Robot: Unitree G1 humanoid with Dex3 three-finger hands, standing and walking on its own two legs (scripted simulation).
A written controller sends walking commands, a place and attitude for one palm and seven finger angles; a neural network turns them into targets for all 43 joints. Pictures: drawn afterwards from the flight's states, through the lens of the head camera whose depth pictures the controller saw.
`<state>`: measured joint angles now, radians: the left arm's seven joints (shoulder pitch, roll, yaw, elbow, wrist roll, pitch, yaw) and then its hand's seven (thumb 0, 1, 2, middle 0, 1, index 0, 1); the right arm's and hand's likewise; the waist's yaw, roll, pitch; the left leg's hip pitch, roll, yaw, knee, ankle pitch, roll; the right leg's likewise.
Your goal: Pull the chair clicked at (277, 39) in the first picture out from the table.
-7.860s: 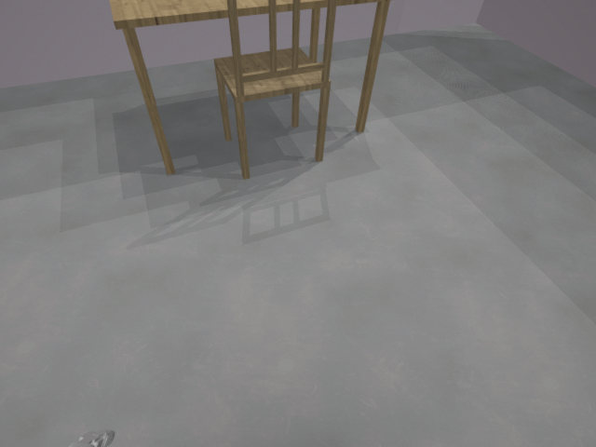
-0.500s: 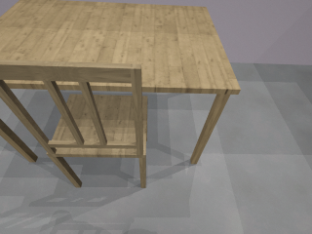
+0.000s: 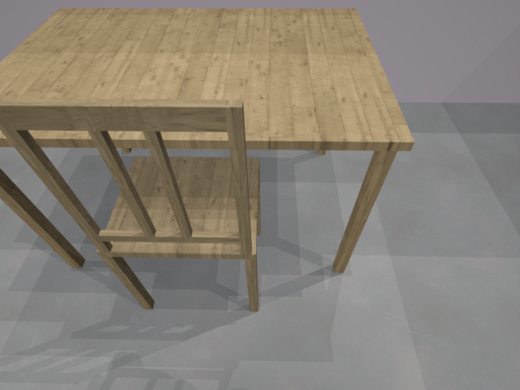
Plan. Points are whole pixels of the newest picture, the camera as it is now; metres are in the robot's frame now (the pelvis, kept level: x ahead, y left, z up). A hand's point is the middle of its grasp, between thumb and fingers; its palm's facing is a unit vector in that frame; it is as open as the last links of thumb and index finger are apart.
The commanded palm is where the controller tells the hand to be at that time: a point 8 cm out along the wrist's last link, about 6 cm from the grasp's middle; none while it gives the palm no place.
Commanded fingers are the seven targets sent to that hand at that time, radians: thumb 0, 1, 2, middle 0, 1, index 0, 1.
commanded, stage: come to a stop and stand still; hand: left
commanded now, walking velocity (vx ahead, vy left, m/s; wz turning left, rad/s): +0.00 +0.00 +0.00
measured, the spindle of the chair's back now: (128, 190) +0.50 +0.32 -0.05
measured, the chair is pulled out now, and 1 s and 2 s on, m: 0.00 0.00 0.00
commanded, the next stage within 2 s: look again from close up in 0.44 s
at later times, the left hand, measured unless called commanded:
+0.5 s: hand out of the picture +0.02 +0.23 -0.17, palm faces -0.03 -0.98 -0.19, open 7.4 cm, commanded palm none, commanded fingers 0.00 0.90 0.90 -0.20 -0.30 -0.20 -0.30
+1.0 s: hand out of the picture +0.02 +0.18 -0.17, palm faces -0.02 -0.98 -0.19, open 7.3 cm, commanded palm none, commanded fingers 0.00 0.90 0.90 -0.20 -0.30 -0.20 -0.30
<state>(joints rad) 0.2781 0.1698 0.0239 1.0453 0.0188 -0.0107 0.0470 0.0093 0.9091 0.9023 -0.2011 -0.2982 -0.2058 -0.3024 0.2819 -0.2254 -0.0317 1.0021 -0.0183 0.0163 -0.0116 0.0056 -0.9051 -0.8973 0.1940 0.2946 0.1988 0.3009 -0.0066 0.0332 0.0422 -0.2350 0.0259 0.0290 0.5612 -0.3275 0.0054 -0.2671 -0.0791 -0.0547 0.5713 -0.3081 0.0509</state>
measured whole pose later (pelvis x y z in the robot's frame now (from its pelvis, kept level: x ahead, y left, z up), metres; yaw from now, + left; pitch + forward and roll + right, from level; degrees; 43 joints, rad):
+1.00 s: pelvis +0.01 +0.01 +0.01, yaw -2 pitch -2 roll +0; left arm 0.28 0.15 0.00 1.10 0.01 -0.01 0.03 0.01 0.92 0.90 -0.20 -0.30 -0.20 -0.30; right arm 0.27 -0.14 0.01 1.13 -0.01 -0.02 -0.03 0.01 -0.91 -0.90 0.20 0.30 0.20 0.30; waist 0.00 -0.01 0.04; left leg -0.13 0.01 0.08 0.48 -0.32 0.02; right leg -0.18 -0.09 -0.01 0.48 -0.27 0.07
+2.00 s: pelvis +0.05 +0.01 +0.00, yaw -2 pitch +0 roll +0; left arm 0.33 0.15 0.04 1.09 0.02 0.00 0.01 0.01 0.91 0.90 -0.20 -0.30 -0.20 -0.30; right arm 0.40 -0.11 0.01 1.12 -0.03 -0.05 -0.04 0.00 -0.90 -0.90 0.20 0.29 0.20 0.30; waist -0.02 -0.02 0.04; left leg -0.11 0.01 0.07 0.52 -0.41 0.03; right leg -0.33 -0.04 -0.09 0.79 -0.52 -0.04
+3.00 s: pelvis +0.05 +0.03 +0.01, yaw -1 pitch -1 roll +1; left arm 0.32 0.13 -0.02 1.12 0.01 -0.02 0.03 0.01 0.91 0.90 -0.20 -0.30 -0.20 -0.30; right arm 0.35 -0.13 0.02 1.08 -0.02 -0.02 -0.02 0.00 -0.91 -0.90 0.20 0.29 0.20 0.30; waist -0.01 0.04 0.01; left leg -0.15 0.01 0.12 0.47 -0.31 0.02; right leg -0.26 -0.05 -0.09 0.51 -0.23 0.00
